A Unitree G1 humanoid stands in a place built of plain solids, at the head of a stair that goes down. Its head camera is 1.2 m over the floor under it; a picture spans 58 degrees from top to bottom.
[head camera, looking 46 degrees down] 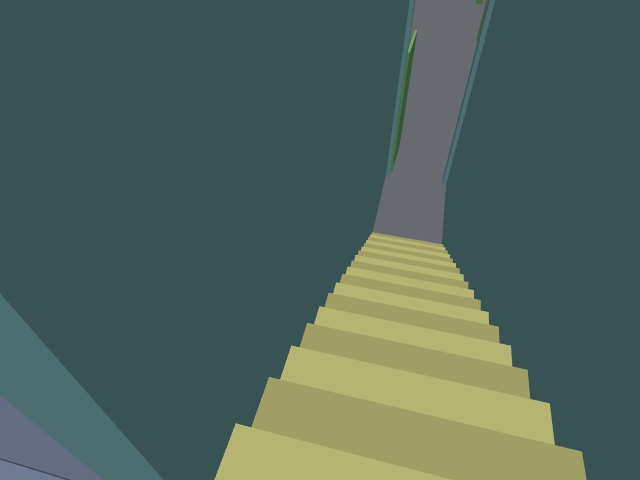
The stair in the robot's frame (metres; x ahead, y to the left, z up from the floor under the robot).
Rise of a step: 0.18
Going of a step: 0.23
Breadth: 1.00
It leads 14 degrees to the right of straight ahead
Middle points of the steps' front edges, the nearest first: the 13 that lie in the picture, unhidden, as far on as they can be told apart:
0.57 -0.31 -0.18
0.80 -0.37 -0.37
1.03 -0.42 -0.55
1.25 -0.48 -0.73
1.48 -0.54 -0.92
1.71 -0.59 -1.10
1.94 -0.65 -1.28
2.16 -0.71 -1.47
2.39 -0.76 -1.65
2.62 -0.82 -1.83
2.84 -0.88 -2.02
3.07 -0.93 -2.20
3.30 -0.99 -2.39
